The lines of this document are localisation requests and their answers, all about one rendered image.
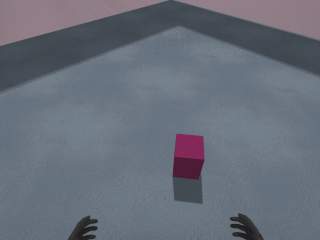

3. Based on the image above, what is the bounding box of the robot left hand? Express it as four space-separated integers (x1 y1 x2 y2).
68 216 98 240

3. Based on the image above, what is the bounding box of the robot right hand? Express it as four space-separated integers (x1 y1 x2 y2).
230 213 264 240

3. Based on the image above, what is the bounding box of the carton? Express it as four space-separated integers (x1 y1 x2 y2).
172 134 205 180

